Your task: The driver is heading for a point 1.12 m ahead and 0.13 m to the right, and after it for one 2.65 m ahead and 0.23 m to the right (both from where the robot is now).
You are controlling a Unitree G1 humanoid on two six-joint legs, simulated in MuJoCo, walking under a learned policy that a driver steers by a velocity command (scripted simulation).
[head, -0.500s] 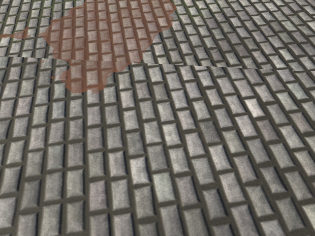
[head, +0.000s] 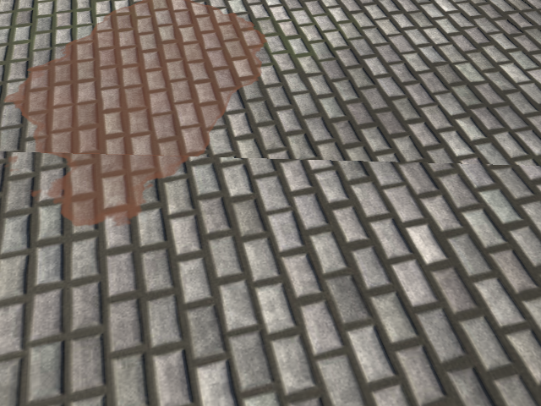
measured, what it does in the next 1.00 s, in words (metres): walks ahead: right foot, then left foot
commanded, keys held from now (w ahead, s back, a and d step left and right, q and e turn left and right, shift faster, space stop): w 1.00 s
